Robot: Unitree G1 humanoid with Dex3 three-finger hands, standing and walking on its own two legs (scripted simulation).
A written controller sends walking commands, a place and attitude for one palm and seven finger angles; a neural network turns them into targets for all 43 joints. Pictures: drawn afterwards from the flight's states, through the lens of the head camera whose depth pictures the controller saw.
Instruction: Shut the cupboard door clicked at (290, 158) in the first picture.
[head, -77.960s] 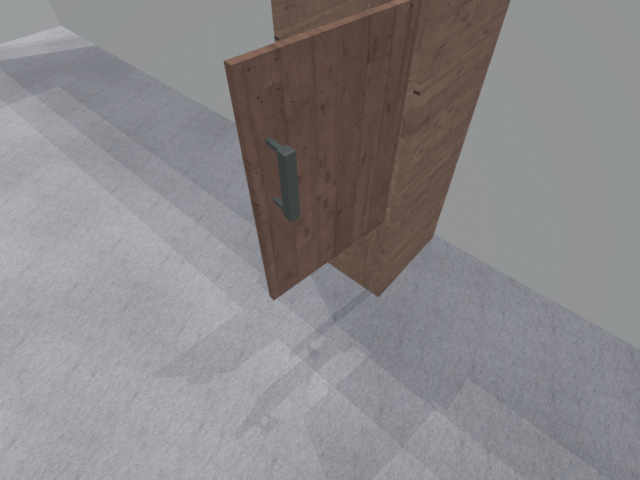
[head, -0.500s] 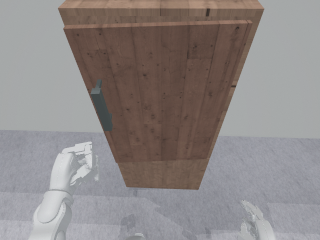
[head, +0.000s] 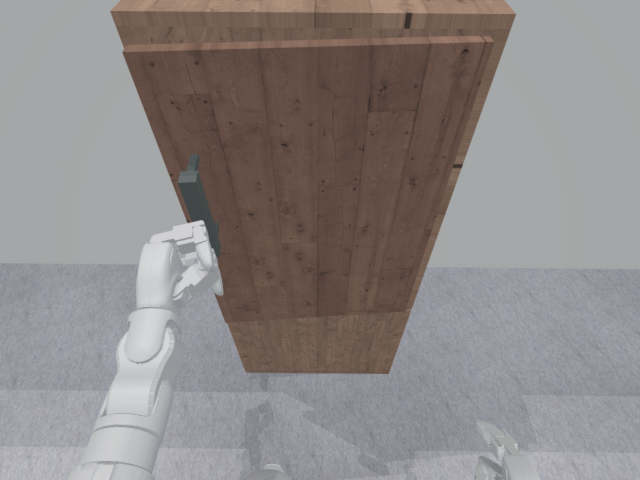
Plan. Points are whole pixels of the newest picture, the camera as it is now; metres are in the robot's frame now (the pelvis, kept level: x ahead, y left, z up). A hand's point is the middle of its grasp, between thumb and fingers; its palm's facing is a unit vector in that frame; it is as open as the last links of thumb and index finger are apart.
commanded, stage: bring the fist close to the handle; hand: left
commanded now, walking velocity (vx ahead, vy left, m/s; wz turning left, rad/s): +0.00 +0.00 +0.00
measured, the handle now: (203, 207) +0.46 +0.19 +0.08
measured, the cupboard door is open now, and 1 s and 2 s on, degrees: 5 2 0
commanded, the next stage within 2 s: push the door shut along its arc in 0.50 s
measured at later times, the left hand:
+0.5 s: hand (222, 263) +0.36 +0.14 +0.08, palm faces +0.10 -0.99 -0.01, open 3.1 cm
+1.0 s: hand (224, 236) +0.40 +0.15 +0.09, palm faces +0.00 -1.00 -0.03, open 3.1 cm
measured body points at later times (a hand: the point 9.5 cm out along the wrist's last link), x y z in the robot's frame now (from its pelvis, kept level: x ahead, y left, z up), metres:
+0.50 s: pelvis +0.00 +0.00 +0.00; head +0.03 -0.01 +0.45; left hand +0.35 +0.20 +0.08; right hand +0.11 -0.26 -0.11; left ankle +0.06 +0.10 -0.69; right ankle -0.04 -0.11 -0.69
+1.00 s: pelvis +0.00 +0.00 +0.00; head +0.04 -0.01 +0.45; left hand +0.39 +0.20 +0.09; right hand +0.10 -0.26 -0.11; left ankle +0.06 +0.10 -0.69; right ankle -0.04 -0.11 -0.69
